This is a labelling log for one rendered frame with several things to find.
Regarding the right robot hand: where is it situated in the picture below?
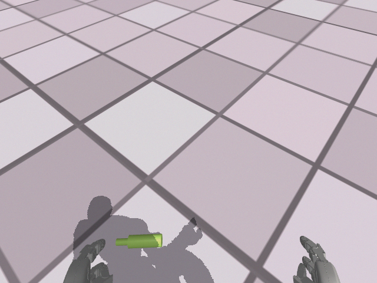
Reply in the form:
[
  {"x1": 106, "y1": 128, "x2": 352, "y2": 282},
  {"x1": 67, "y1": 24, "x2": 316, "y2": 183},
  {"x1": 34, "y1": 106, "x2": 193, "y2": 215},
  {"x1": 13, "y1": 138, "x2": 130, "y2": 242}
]
[{"x1": 293, "y1": 236, "x2": 340, "y2": 283}]

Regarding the bottle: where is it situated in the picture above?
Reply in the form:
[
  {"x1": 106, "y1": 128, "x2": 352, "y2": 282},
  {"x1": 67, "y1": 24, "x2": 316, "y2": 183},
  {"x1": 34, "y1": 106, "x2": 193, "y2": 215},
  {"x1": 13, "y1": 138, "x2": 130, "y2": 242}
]
[{"x1": 115, "y1": 233, "x2": 163, "y2": 248}]

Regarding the left robot hand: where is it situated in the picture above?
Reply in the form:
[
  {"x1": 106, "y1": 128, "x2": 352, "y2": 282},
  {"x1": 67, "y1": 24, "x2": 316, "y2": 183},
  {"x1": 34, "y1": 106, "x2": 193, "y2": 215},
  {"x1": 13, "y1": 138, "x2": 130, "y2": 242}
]
[{"x1": 63, "y1": 239, "x2": 113, "y2": 283}]

